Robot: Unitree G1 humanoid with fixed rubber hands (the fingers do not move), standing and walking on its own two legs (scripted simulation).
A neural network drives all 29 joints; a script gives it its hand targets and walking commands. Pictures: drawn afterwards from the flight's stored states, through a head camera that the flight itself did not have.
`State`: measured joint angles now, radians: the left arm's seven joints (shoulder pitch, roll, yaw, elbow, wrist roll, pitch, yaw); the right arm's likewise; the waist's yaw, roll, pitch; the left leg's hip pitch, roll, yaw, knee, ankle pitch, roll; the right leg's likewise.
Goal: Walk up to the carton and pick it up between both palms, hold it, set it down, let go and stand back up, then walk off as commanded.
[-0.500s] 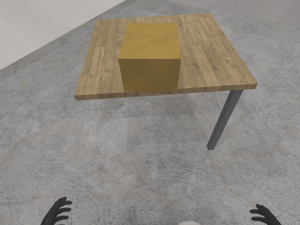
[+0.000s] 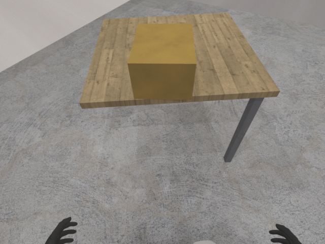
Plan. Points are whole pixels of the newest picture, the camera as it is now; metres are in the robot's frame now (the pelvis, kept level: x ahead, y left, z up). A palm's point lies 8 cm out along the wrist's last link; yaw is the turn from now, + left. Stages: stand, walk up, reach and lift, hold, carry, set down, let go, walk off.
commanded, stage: stand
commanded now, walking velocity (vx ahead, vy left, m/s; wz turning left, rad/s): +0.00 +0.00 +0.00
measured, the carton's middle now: (163, 60) +0.79 -0.02 +0.00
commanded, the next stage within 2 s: none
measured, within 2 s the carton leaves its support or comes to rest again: neither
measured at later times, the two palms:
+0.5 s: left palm out of the picture +0.13 +0.29 -0.09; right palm out of the picture +0.09 -0.31 -0.10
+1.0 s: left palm out of the picture +0.13 +0.29 -0.09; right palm out of the picture +0.09 -0.31 -0.10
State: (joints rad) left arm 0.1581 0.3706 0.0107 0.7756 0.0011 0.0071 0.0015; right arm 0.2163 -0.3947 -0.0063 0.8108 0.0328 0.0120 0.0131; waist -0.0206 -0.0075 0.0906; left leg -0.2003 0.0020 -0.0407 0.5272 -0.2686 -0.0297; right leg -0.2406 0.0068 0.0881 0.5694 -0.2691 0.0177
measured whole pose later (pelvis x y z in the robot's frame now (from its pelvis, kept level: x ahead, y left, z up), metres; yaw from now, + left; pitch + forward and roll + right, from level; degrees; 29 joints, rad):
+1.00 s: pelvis +0.01 +0.00 +0.00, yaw +0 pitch -2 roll +1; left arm 0.15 0.37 0.00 0.86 0.00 0.00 0.00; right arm 0.19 -0.39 0.01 0.87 0.03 0.01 0.00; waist -0.02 -0.01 0.06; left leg -0.19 0.00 -0.03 0.49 -0.26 -0.03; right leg -0.24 0.01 0.09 0.54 -0.26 0.02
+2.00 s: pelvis +0.00 +0.00 +0.00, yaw -1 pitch -3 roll +1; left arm 0.16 0.37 0.00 0.88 0.00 -0.01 0.00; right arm 0.19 -0.39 0.00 0.93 0.03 0.00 0.00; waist -0.02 -0.02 0.05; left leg -0.19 0.00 -0.03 0.47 -0.23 -0.03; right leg -0.24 0.01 0.10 0.53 -0.24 0.02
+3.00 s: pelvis -0.01 +0.00 +0.00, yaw -1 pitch -3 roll +1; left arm 0.17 0.37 0.00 0.89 0.00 -0.01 0.00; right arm 0.19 -0.39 0.00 0.93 0.03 0.00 0.00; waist -0.02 -0.02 0.05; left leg -0.19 0.01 -0.03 0.46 -0.23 -0.03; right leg -0.24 0.01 0.10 0.52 -0.23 0.02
